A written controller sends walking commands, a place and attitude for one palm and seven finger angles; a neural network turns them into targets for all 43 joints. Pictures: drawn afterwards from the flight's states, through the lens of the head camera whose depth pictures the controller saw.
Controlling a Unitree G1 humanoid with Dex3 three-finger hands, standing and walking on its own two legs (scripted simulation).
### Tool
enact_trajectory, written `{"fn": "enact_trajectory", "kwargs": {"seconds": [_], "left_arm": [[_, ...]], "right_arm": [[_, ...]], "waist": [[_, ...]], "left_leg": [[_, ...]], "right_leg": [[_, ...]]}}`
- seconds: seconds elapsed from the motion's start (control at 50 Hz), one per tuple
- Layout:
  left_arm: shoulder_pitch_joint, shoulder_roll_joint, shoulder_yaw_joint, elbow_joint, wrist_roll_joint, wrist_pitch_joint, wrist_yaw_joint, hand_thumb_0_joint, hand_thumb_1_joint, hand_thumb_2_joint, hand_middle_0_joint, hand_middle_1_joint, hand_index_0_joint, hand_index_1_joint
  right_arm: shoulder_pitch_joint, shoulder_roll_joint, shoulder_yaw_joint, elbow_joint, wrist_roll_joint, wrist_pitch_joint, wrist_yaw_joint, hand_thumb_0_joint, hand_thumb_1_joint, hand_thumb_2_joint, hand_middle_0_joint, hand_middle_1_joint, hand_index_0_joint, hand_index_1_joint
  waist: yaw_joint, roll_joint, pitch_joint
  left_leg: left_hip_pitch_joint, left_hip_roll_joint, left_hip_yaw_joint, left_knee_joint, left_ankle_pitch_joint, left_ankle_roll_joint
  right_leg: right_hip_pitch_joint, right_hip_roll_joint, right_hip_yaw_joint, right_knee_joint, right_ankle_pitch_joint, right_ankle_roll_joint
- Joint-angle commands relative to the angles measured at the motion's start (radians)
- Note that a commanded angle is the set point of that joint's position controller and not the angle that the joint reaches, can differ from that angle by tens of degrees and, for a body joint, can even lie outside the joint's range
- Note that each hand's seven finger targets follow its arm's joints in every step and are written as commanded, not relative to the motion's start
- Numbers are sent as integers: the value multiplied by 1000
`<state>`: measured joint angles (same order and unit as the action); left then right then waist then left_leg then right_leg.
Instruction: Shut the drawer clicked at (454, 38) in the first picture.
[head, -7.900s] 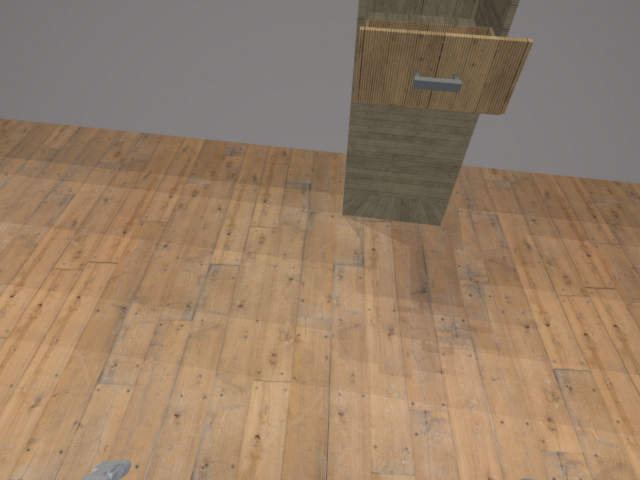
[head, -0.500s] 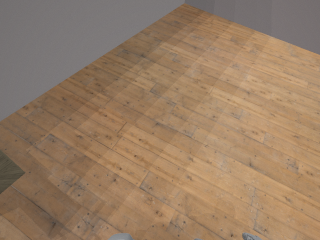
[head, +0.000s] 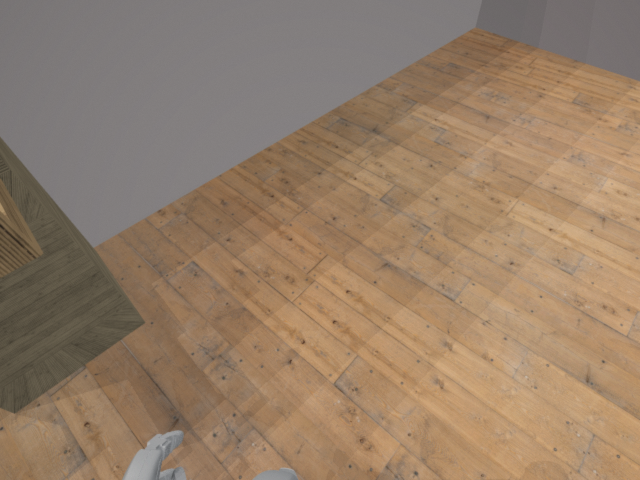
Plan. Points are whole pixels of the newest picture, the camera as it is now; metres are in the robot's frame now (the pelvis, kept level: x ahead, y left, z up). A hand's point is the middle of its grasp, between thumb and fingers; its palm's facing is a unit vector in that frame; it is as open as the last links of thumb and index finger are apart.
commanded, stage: turn to face it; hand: left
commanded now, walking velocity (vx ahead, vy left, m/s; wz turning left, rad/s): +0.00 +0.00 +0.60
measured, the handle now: out of the picture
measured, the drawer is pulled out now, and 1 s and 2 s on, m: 0.30 0.30 0.30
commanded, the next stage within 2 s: take the last steps up to it in 1.00 s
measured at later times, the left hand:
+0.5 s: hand out of the picture -0.05 +0.27 -0.18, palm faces +0.35 -0.90 -0.26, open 7.4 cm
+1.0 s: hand out of the picture -0.01 +0.22 -0.13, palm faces +0.53 -0.80 -0.29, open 7.4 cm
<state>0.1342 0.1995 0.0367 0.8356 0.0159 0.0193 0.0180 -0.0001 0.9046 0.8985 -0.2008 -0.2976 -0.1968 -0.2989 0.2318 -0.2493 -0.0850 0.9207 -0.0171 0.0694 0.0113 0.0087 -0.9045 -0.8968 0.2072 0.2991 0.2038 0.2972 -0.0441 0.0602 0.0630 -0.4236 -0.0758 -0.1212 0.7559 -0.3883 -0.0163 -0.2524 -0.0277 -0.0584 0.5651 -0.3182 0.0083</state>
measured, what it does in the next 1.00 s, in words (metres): steps on the spot, turning left: left foot, then right foot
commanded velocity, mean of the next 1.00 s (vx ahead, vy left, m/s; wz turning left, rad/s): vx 0.00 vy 0.00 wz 0.49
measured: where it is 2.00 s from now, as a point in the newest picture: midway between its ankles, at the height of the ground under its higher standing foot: outside the picture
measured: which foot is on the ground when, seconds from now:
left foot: up 0.00-0.38, down 0.40-0.84, up 0.86-1.00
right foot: down 0.00-0.40, up 0.42-0.82, down 0.84-1.00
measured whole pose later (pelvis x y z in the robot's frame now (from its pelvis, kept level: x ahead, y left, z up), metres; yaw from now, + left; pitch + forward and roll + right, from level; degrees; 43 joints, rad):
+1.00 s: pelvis +0.01 +0.01 +0.01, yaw +33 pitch -1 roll +1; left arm 0.21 0.17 0.02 0.88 0.02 0.02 0.02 0.00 0.90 0.90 -0.20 -0.30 -0.20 -0.30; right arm 0.22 -0.26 -0.08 0.95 -0.02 0.08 0.02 0.01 -0.91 -0.90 0.20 0.30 0.20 0.30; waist -0.03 0.06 0.06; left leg -0.49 -0.03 -0.05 1.16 -0.39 -0.04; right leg -0.21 -0.07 -0.12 0.54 -0.30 -0.01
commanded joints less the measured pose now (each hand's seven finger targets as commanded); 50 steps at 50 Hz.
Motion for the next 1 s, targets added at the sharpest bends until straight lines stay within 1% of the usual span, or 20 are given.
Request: {"fn": "enact_trajectory", "kwargs": {"seconds": [0.0, 0.06, 0.16, 0.28, 0.34, 0.36, 0.38, 0.4, 0.46, 0.5, 0.6, 0.68, 0.76, 0.78, 0.8, 0.82, 0.84, 0.86, 0.92, 0.98], "left_arm": [[-7, 200, 55, -74, 0, -22, 24, 0, 900, 900, -200, -300, -200, -300], [15, 164, 39, -63, 0, -32, 17, 0, 900, 900, -200, -300, -200, -300], [121, 200, 49, -18, 7, -26, 17, 0, 900, 900, -200, -300, -200, -300], [143, 245, 69, 6, 16, -14, 13, 0, 900, 900, -200, -300, -200, -300], [129, 243, 71, 9, 0, -5, 7, 0, 900, 900, -200, -300, -200, -300], [139, 195, 65, -15, -9, -1, 1, 0, 900, 900, -200, -300, -200, -300], [78, 132, 39, -62, -7, 1, -1, 0, 900, 900, -200, -300, -200, -300], [49, 154, 42, -69, -2, 11, 4, 0, 900, 900, -200, -300, -200, -300], [8, 156, 52, -31, -4, 14, 0, 0, 900, 900, -200, -300, -200, -300], [59, 152, 52, -11, -2, 14, -10, 0, 900, 900, -200, -300, -200, -300], [33, 140, 46, -23, -3, 17, -5, 0, 900, 900, -200, -300, -200, -300], [15, 129, 40, -44, -6, 10, 0, 0, 900, 900, -200, -300, -200, -300], [100, 125, 40, -26, -13, -6, 5, 0, 900, 900, -200, -300, -200, -300], [139, 145, 44, -15, -11, -15, 7, 0, 900, 900, -200, -300, -200, -300], [166, 200, 55, -11, 0, -29, 13, 0, 900, 900, -200, -300, -200, -300], [176, 289, 71, -14, 14, -35, 17, 0, 900, 900, -200, -300, -200, -300], [172, 286, 63, -23, 5, -26, 19, 0, 900, 900, -200, -300, -200, -300], [104, 231, 56, -32, 4, -27, 21, 0, 900, 900, -200, -300, -200, -300], [17, 164, 38, -42, 0, -29, 16, 0, 900, 900, -200, -300, -200, -300], [62, 158, 38, -17, 5, -31, 18, 0, 900, 900, -200, -300, -200, -300]], "right_arm": [[-33, -106, -39, -82, -9, -14, 10, 0, -900, -900, 200, 300, 200, 300], [-2, -84, -27, -59, -6, -11, 20, 0, -900, -900, 200, 300, 200, 300], [-102, -77, -16, -78, -1, -4, 22, 0, -900, -900, 200, 300, 200, 300], [-145, -61, 3, -97, 8, -26, 23, 0, -900, -900, 200, 300, 200, 300], [-19, -112, -7, -72, 3, -45, 19, 0, -900, -900, 200, 300, 200, 300], [50, -222, -35, -62, -3, -56, 13, 0, -900, -900, 200, 300, 200, 300], [126, -309, -55, -52, 8, -56, 5, 0, -900, -900, 200, 300, 200, 300], [148, -306, -52, -32, 7, -49, 0, 0, -900, -900, 200, 300, 200, 300], [-12, -213, -26, -70, -3, -53, -22, 0, -900, -900, 200, 300, 200, 300], [-75, -187, -15, -87, -3, -57, -19, 0, -900, -900, 200, 300, 200, 300], [-39, -191, -19, -83, -5, -53, -16, 0, -900, -900, 200, 300, 200, 300], [-36, -187, -23, -84, -8, -45, -13, 0, -900, -900, 200, 300, 200, 300], [-66, -177, -26, -91, -6, -40, -14, 0, -900, -900, 200, 300, 200, 300], [-76, -161, -23, -94, 1, -40, -11, 0, -900, -900, 200, 300, 200, 300], [-48, -103, -15, -98, 9, -42, -7, 0, -900, -900, 200, 300, 200, 300], [-49, -40, -4, -124, 10, -42, -6, 0, -900, -900, 200, 300, 200, 300], [-57, -97, -18, -122, 2, -32, -11, 0, -900, -900, 200, 300, 200, 300], [-50, -91, -18, -102, -4, -24, -7, 0, -900, -900, 200, 300, 200, 300], [-8, -87, -19, -44, -7, -11, 6, 0, -900, -900, 200, 300, 200, 300], [-14, -67, -12, -27, -3, -10, 8, 0, -900, -900, 200, 300, 200, 300]], "waist": [[20, -233, -32], [12, -236, -23], [65, -253, -15], [90, -298, -60], [19, -187, -152], [-21, 80, -220], [-54, 269, -236], [-58, 166, -248], [-7, 152, -105], [30, 124, -95], [17, 74, -93], [10, 125, -96], [55, 114, -120], [76, 70, -133], [85, -99, -157], [92, -384, -130], [90, -285, -125], [55, -212, -81], [15, -243, -17], [30, -228, -18]], "left_leg": [[-174, 78, 31, 450, -64, -30], [-182, 90, 86, 467, 26, -57], [-147, 111, 142, 317, -11, -72], [9, 105, 222, 2, -54, -45], [263, 93, 217, -322, 218, -20], [471, 281, -39, -374, 485, 61], [540, 484, -292, -366, 915, 177], [520, 516, -241, -337, 919, 242], [326, 355, -133, -374, 682, 189], [268, 296, -71, -389, 601, 158], [263, 292, -140, -420, 468, 180], [248, 283, -187, -389, 500, 188], [163, 249, -207, -303, 537, 157], [103, 212, -181, -246, 466, 120], [-21, 129, -111, -109, 256, 56], [-185, -20, 56, 134, -171, -17], [-139, 30, 6, 305, -222, -9], [-144, 49, -12, 391, -142, -8], [-132, 81, 40, 493, 9, -27], [-109, 88, 77, 430, 36, -40]], "right_leg": [[38, -345, 254, -307, 136, -125], [95, -272, 77, -247, 329, -96], [149, -311, 23, -231, 407, -114], [174, -353, -36, -129, 525, -114], [100, -311, -127, 105, 466, -24], [-124, -209, -160, 332, 161, 49], [-337, -104, -93, 513, -373, 98], [-346, -122, -2, 594, -368, 81], [-342, -120, 48, 631, -169, 87], [-282, -100, 37, 591, -104, 89], [-247, -63, 39, 443, -95, 95], [-174, -30, 30, 281, -121, 87], [25, 8, 13, 25, 16, 72], [127, -10, 23, -110, 109, 68], [258, -152, 156, -232, 137, 34], [275, -417, 441, -284, 278, -83], [137, -469, 419, -285, 289, -158], [85, -396, 315, -294, 229, -154], [22, -276, 149, -280, 209, -103], [45, -266, 84, -280, 223, -104]]}}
